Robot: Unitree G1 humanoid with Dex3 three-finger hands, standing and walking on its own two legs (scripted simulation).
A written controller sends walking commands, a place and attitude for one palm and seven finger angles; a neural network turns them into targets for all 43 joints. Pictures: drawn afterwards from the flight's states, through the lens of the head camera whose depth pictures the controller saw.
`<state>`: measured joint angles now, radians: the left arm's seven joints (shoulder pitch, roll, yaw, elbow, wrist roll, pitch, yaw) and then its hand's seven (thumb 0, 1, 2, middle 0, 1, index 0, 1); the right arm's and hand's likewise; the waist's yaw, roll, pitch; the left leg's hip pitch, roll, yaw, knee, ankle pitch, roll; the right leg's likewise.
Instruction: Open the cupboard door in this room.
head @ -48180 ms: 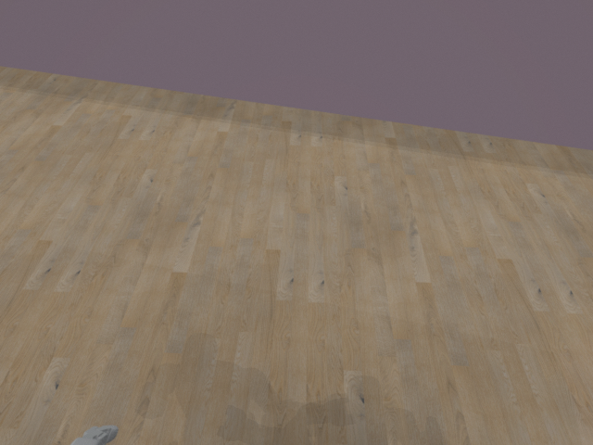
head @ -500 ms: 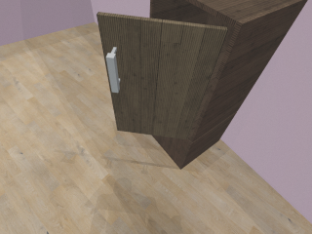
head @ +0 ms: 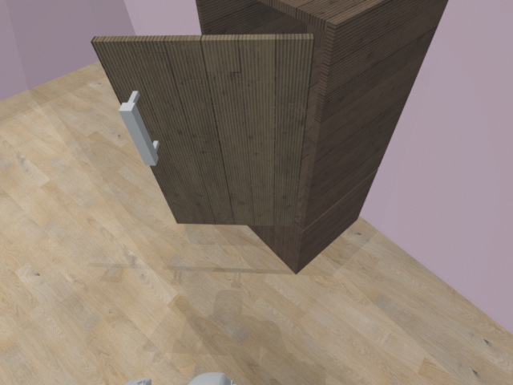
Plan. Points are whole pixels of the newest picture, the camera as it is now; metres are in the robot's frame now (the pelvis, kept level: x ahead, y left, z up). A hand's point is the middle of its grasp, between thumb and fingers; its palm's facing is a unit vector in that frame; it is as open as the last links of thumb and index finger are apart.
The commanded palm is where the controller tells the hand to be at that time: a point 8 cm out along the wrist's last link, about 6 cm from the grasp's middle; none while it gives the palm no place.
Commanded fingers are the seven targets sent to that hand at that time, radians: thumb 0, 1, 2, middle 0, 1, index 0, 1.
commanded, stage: come to a stop and stand still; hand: left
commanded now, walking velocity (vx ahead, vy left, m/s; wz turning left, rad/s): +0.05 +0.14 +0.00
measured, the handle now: (143, 129) +0.57 +0.26 +0.05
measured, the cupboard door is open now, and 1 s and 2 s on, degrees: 46 46 46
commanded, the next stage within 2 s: look again from close up in 0.56 s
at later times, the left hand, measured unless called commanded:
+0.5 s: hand out of the picture -0.02 +0.22 -0.18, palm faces +0.04 -0.98 -0.19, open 7.3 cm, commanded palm none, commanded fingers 0.00 0.90 0.90 -0.20 -0.30 -0.20 -0.30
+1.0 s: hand out of the picture +0.02 +0.22 -0.17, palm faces -0.01 -0.96 -0.27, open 7.3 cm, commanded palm none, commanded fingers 0.00 0.90 0.90 -0.20 -0.30 -0.20 -0.30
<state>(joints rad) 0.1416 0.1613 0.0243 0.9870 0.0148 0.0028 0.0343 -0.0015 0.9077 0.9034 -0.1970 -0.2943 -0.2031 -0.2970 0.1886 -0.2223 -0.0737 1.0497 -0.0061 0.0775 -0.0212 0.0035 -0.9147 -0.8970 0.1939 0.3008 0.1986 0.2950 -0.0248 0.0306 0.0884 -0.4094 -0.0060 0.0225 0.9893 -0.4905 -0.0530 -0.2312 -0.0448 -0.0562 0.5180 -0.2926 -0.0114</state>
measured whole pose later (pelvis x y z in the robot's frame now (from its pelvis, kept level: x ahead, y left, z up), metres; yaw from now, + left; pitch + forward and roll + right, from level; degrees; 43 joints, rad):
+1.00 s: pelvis -0.01 +0.03 +0.00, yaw -1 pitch -1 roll +1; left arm 0.25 0.17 -0.01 1.09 0.01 -0.01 0.04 0.00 0.91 0.90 -0.20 -0.29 -0.20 -0.30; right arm 0.31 -0.17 0.01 1.07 -0.01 -0.02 -0.03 0.01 -0.93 -0.90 0.20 0.30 0.20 0.30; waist -0.01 0.05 0.02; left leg -0.17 -0.01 0.08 0.49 -0.30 0.03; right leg -0.21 -0.06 -0.01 0.53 -0.30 0.03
